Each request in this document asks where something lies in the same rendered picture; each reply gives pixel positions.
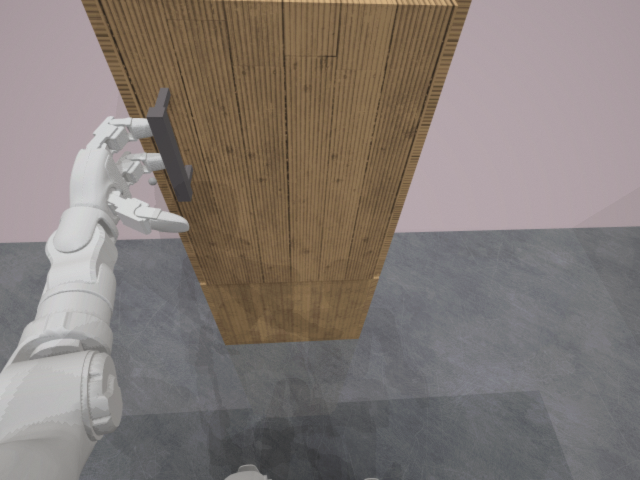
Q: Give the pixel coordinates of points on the left robot hand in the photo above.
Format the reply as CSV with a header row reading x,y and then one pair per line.
x,y
95,176

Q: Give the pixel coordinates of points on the cupboard door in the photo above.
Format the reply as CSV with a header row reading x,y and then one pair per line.
x,y
299,118

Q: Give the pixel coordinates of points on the handle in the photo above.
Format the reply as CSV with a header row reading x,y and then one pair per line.
x,y
162,131

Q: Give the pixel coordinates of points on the left robot upper arm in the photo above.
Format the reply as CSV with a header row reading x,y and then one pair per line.
x,y
53,410

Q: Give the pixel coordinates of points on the robot left forearm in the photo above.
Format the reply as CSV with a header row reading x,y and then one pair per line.
x,y
77,302

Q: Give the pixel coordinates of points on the robot left shin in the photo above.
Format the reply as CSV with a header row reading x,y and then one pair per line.
x,y
248,468

